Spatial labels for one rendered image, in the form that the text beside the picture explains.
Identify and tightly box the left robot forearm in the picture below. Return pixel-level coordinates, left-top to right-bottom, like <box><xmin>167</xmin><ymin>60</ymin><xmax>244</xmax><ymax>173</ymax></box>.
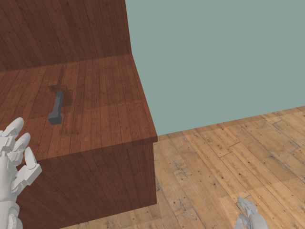
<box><xmin>0</xmin><ymin>200</ymin><xmax>23</xmax><ymax>229</ymax></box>

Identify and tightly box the tap lever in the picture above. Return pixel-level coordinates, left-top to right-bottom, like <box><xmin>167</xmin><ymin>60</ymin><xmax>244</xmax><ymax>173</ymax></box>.
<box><xmin>48</xmin><ymin>91</ymin><xmax>64</xmax><ymax>125</ymax></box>

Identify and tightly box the robot left hand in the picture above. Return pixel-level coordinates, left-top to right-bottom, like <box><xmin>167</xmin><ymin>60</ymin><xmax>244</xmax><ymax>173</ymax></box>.
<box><xmin>0</xmin><ymin>117</ymin><xmax>42</xmax><ymax>202</ymax></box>

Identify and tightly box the robot right hand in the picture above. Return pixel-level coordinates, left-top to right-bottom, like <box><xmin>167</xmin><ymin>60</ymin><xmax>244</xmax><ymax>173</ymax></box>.
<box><xmin>233</xmin><ymin>197</ymin><xmax>269</xmax><ymax>229</ymax></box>

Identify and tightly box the counter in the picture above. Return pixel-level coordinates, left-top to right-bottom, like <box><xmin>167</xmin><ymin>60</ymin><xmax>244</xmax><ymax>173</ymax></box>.
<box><xmin>0</xmin><ymin>0</ymin><xmax>158</xmax><ymax>229</ymax></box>

